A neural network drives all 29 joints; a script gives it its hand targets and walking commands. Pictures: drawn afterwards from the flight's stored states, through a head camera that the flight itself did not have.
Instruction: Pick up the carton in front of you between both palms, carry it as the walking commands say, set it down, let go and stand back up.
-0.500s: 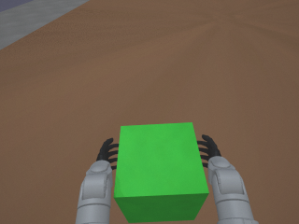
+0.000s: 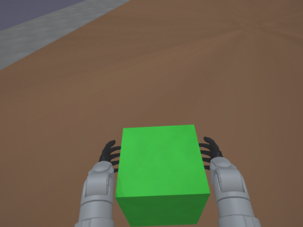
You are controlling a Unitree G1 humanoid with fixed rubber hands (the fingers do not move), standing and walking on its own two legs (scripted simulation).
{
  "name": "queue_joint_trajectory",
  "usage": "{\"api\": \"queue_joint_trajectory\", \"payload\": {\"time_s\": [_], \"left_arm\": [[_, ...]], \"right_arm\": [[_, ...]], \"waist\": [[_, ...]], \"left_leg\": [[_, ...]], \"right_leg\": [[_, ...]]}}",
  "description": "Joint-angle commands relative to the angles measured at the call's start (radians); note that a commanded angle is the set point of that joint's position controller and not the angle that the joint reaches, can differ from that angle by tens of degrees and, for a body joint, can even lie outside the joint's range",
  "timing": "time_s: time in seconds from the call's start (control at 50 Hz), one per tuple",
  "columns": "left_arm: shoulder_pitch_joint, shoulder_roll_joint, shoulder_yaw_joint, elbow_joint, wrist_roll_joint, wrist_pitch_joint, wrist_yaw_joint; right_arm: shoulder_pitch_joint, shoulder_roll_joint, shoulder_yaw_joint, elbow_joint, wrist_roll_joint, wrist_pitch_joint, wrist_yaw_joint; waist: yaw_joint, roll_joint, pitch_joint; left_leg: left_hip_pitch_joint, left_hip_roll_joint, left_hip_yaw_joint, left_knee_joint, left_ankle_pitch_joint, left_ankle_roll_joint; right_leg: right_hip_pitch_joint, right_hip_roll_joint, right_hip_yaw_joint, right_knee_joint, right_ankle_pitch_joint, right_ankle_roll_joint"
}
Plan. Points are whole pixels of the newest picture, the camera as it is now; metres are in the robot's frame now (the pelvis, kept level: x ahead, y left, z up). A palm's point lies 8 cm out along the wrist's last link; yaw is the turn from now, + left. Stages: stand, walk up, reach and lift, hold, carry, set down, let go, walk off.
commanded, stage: set down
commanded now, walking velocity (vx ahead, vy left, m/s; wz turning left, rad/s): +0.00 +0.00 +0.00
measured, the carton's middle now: (161, 177) +0.30 +0.00 -0.04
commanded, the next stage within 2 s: none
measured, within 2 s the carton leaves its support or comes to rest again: neither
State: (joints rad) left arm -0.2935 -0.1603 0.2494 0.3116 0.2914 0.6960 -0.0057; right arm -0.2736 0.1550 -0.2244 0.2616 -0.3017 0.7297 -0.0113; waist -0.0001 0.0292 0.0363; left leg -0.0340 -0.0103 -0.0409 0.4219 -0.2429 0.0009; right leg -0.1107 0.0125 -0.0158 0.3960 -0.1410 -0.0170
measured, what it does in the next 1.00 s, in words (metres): lowers itself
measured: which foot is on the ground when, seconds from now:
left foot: down 0.00-1.00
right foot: down 0.00-1.00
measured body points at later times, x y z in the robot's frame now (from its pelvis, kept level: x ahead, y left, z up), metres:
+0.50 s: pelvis -0.02 +0.00 -0.04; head +0.11 -0.01 +0.39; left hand +0.34 +0.16 -0.09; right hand +0.35 -0.15 -0.09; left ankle +0.01 +0.12 -0.74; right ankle +0.06 -0.11 -0.74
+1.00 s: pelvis -0.04 +0.01 -0.17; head +0.17 -0.01 +0.22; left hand +0.38 +0.16 -0.25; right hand +0.39 -0.14 -0.26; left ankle +0.01 +0.12 -0.74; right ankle +0.06 -0.11 -0.74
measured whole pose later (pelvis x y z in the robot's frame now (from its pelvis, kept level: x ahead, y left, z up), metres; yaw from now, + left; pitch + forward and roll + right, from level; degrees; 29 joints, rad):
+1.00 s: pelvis -0.04 +0.01 -0.17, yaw +1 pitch +39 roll +2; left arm -0.72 -0.11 0.46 0.64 0.21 0.19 0.05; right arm -0.73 0.08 -0.42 0.65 -0.25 0.20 -0.04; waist 0.01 0.01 -0.21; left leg -1.56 -0.11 -0.05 1.39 -0.51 -0.02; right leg -1.64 0.07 0.08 1.35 -0.39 0.02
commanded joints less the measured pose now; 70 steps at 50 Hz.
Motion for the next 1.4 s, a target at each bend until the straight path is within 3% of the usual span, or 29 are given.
{"api": "queue_joint_trajectory", "payload": {"time_s": [0.0,0.08,0.2,0.28,0.34,0.4,0.5,0.58,0.64,0.74,0.82,1.0,1.38], "left_arm": [[-0.482,-0.937,-0.488,-0.012,-0.241,-0.035,-0.254],[-0.579,-0.921,-0.414,0.077,-0.197,-0.062,-0.267],[-0.731,-0.842,-0.182,0.289,-0.050,-0.152,-0.256],[-0.706,-0.724,-0.029,0.345,0.065,-0.220,-0.211],[-0.642,-0.643,0.020,0.356,0.099,-0.299,-0.188],[-0.626,-0.647,-0.038,0.347,0.063,-0.403,-0.184],[-0.705,-0.741,-0.232,0.325,-0.047,-0.566,-0.176],[-0.750,-0.815,-0.402,0.262,-0.133,-0.626,-0.153],[-0.758,-0.829,-0.456,0.230,-0.172,-0.619,-0.130],[-0.804,-0.848,-0.429,0.270,-0.172,-0.553,-0.129],[-0.858,-0.849,-0.374,0.326,-0.160,-0.514,-0.138],[-0.973,-0.805,-0.312,0.389,-0.164,-0.526,-0.130],[-1.204,-0.691,-0.349,0.411,-0.277,-0.561,-0.094]], "right_arm": [[-0.491,0.955,0.519,-0.021,0.266,-0.042,0.259],[-0.580,0.968,0.454,0.072,0.236,-0.061,0.261],[-0.728,0.912,0.218,0.300,0.105,-0.143,0.237],[-0.705,0.770,0.056,0.360,-0.009,-0.216,0.193],[-0.645,0.678,0.014,0.377,-0.046,-0.306,0.172],[-0.630,0.677,0.067,0.372,-0.028,-0.422,0.164],[-0.718,0.767,0.250,0.367,0.048,-0.587,0.150],[-0.765,0.830,0.414,0.304,0.110,-0.648,0.134],[-0.774,0.829,0.466,0.275,0.136,-0.641,0.127],[-0.805,0.821,0.425,0.337,0.133,-0.582,0.147],[-0.865,0.820,0.368,0.395,0.125,-0.544,0.158],[-0.968,0.806,0.304,0.468,0.125,-0.547,0.135],[-1.206,0.714,0.367,0.444,0.227,-0.575,0.048]], "waist": [[0.009,-0.029,-0.201],[0.016,-0.033,-0.165],[0.009,-0.038,-0.101],[0.003,-0.033,-0.095],[0.006,-0.031,-0.163],[0.014,-0.031,-0.294],[0.017,-0.031,-0.617],[0.015,-0.031,-0.968],[0.007,-0.038,-1.084],[0.000,-0.029,-0.978],[0.002,-0.032,-0.924],[0.009,-0.050,-1.001],[0.015,-0.084,-1.152]], "left_leg": [[-0.221,-0.051,-0.055,-0.119,-0.004,0.041],[-0.265,-0.053,-0.047,-0.102,-0.096,0.053],[-0.353,-0.062,-0.038,-0.006,-0.159,0.057],[-0.438,-0.073,-0.036,0.067,-0.120,0.051],[-0.519,-0.086,-0.032,0.133,-0.035,0.039],[-0.602,-0.105,-0.025,0.212,0.052,0.021],[-0.769,-0.131,-0.015,0.363,0.158,-0.010],[-0.860,-0.141,-0.015,0.502,0.269,-0.036],[-0.909,-0.143,-0.018,0.573,0.262,-0.044],[-1.039,-0.148,-0.010,0.632,0.037,-0.043],[-1.165,-0.152,0.001,0.687,-0.064,-0.039],[-1.378,-0.171,0.032,0.862,-0.068,-0.043],[-1.659,-0.190,0.087,1.189,-0.127,-0.046]], "right_leg": [[0.250,0.044,0.100,-0.032,0.009,0.008],[0.223,0.036,0.104,-0.024,-0.106,0.010],[0.110,0.033,0.122,0.021,-0.229,0.005],[-0.001,0.052,0.106,0.089,-0.154,0.002],[-0.101,0.064,0.092,0.167,-0.012,0.004],[-0.172,0.076,0.093,0.259,0.123,0.012],[-0.246,0.091,0.102,0.437,0.275,0.016],[-0.300,0.103,0.102,0.590,0.402,0.022],[-0.417,0.115,0.082,0.662,0.350,0.028],[-0.696,0.130,0.047,0.717,0.055,0.027],[-0.828,0.133,0.036,0.776,-0.048,0.025],[-0.995,0.143,0.032,0.933,-0.040,0.040],[-1.166,0.154,0.003,1.238,-0.066,0.066]]}}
